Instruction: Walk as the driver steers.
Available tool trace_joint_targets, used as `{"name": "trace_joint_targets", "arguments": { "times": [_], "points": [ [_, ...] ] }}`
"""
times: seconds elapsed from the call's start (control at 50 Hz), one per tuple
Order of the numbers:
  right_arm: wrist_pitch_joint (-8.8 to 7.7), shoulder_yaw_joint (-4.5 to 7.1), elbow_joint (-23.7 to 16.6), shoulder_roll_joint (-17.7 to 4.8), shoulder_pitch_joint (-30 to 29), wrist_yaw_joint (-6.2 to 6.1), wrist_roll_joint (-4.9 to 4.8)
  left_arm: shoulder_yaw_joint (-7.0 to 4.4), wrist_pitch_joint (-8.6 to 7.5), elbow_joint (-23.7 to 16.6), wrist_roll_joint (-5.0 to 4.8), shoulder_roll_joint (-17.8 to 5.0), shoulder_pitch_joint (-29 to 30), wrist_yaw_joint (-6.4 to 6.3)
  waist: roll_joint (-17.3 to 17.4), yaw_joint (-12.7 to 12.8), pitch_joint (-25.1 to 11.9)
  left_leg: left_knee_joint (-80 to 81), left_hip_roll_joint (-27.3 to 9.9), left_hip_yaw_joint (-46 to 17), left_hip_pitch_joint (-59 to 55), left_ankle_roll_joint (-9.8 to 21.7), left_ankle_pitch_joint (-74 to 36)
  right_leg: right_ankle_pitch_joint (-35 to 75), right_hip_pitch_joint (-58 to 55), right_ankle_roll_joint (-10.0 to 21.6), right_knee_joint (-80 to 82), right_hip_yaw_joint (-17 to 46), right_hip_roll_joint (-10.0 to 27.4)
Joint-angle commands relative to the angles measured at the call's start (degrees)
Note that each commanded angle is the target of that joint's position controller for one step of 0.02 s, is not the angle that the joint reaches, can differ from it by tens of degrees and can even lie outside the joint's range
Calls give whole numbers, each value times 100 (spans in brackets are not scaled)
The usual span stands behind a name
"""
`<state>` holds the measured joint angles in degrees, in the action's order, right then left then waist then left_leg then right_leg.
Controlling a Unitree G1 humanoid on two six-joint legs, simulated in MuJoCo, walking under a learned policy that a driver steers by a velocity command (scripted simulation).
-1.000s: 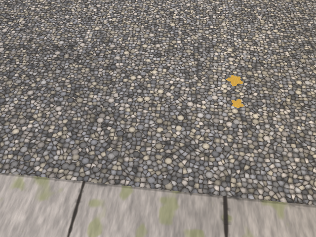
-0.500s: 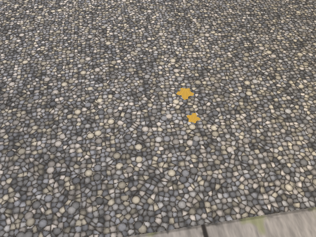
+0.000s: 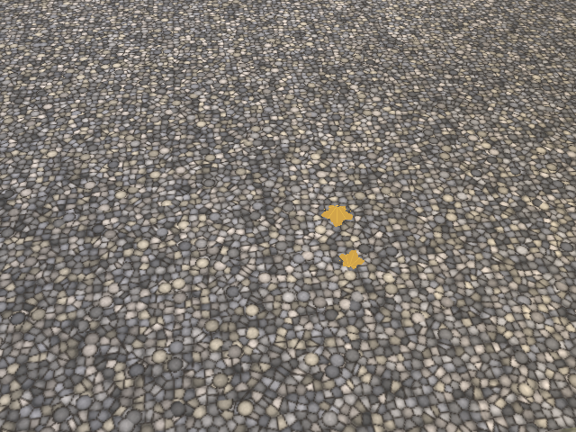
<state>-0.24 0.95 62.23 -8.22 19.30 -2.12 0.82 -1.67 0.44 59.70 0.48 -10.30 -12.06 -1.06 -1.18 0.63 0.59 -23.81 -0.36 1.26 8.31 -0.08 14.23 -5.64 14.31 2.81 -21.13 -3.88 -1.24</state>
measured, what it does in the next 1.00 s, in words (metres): stands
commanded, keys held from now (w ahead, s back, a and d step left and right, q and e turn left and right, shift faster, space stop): no key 1.00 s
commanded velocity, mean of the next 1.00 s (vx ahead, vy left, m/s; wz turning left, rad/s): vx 0.00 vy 0.00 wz -0.01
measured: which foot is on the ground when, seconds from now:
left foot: down 0.00-1.00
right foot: down 0.00-1.00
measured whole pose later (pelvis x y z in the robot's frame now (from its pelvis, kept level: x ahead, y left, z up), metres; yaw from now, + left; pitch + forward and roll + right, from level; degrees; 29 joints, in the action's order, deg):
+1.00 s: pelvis +0.04 +0.02 +0.00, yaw +0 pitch -1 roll +0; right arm -1.5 -0.8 65.1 -6.5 20.8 -2.6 0.5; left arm 0.1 -0.5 67.6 0.3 -7.0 -17.0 -2.3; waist 0.1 0.4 1.4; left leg -22.0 1.3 1.4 4.3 1.9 16.5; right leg -9.6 11.9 0.6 -22.7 -2.4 0.1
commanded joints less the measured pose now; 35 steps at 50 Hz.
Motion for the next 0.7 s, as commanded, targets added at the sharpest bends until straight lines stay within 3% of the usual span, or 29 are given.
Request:
{"name": "trace_joint_targets", "arguments": {
  "times": [0.02, 0.14, 0.3, 0.7],
  "points": [
    [-123, 60, -157, -518, 32, -20, -21, -52, -83, 23, 21, -402, -298, 3, 372, 118, 320, 1056, -584, -719, 998, 203, 672, -453, -685, -10, 300, 794, 598],
    [-89, 26, -33, -436, 349, -11, -10, 27, -101, 252, 2, -312, -443, -32, 158, -15, 396, 919, -539, -650, 740, 296, 500, -539, -386, -82, 401, 803, 602],
    [-101, -26, 51, -352, 424, -9, -24, 86, -112, 477, 1, -250, -725, -66, 133, -17, 407, 838, -505, -598, 641, 319, 217, -372, -374, -93, 333, 807, 630],
    [-132, -109, 229, -231, 612, -41, -29, 120, -113, 706, -9, -96, -877, -112, 148, -8, 424, 729, -494, -557, 435, 322, -378, 125, -523, -83, 162, 755, 672]
  ]
}}
Velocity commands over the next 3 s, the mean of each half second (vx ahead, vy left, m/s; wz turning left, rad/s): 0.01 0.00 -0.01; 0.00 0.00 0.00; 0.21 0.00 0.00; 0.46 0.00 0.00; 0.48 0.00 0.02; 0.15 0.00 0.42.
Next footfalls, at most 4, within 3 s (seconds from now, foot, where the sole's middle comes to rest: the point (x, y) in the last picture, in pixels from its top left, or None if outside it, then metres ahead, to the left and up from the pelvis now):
1.42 right None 0.19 -0.10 -0.78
1.90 left None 0.54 0.06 -0.78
2.48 right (338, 315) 0.86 -0.11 -0.78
2.98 left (266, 308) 0.88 0.09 -0.78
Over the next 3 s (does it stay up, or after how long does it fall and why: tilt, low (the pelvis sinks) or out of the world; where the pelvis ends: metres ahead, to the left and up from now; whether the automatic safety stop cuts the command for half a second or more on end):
stays up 0.82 -0.02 -0.02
